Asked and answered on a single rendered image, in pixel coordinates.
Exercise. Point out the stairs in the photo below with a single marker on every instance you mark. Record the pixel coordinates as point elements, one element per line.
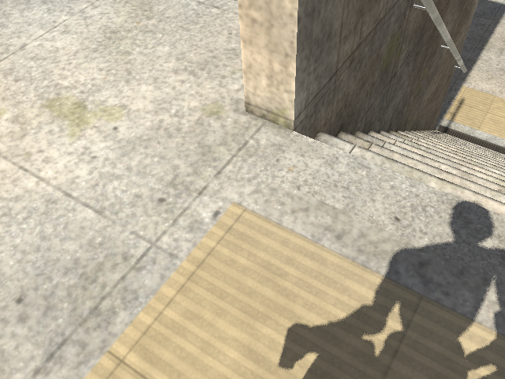
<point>463,169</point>

